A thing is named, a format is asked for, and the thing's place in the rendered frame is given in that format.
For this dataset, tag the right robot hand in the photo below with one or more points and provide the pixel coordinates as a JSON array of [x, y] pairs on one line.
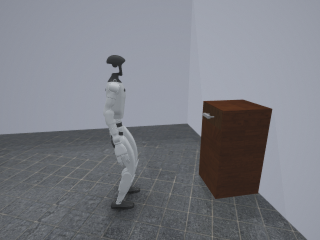
[[120, 150]]

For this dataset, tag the drawer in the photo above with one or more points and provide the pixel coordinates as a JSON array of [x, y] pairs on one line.
[[217, 119]]

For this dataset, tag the cabinet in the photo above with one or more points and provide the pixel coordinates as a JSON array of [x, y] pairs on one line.
[[231, 159]]

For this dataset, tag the right robot thigh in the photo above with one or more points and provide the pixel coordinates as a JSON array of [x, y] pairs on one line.
[[130, 167]]

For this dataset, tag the humanoid robot head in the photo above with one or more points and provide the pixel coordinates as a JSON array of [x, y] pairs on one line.
[[115, 60]]

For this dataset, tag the handle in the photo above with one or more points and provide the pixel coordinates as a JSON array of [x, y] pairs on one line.
[[207, 115]]

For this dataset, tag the robot right forearm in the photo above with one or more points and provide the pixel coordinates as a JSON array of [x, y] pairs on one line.
[[111, 123]]

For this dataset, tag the right robot upper arm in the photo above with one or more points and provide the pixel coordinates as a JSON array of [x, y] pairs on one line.
[[112, 92]]

